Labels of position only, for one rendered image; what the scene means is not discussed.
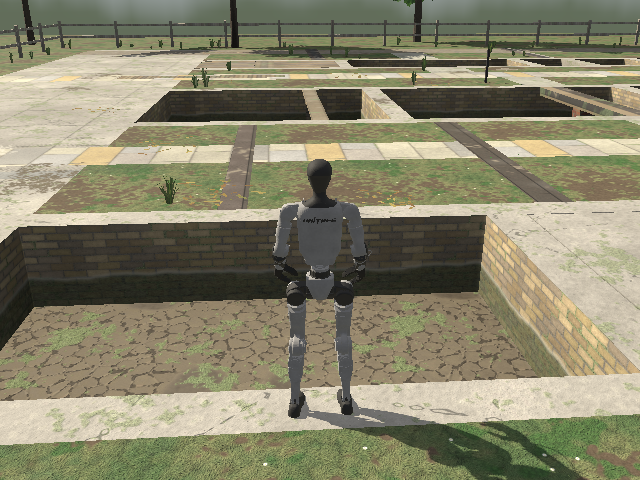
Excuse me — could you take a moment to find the robot left upper arm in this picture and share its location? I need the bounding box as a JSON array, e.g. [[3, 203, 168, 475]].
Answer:
[[273, 202, 299, 258]]

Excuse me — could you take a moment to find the robot right foot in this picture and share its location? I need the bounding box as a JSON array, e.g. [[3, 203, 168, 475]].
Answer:
[[337, 389, 353, 415]]

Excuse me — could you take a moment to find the robot head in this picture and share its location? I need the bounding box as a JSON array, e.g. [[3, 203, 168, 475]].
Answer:
[[302, 159, 337, 208]]

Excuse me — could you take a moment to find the robot right hand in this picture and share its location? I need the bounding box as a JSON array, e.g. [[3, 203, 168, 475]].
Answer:
[[342, 265, 365, 284]]

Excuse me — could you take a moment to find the robot left hand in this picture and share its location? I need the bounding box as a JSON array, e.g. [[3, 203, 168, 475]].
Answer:
[[274, 264, 298, 283]]

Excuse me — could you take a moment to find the robot right forearm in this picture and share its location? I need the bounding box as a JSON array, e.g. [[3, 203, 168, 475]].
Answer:
[[353, 242, 368, 271]]

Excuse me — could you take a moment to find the robot right upper arm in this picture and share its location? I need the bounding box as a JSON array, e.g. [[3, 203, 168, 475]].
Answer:
[[340, 202, 367, 257]]

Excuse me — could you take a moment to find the robot left forearm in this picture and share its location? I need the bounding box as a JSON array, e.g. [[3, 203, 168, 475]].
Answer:
[[272, 242, 287, 270]]

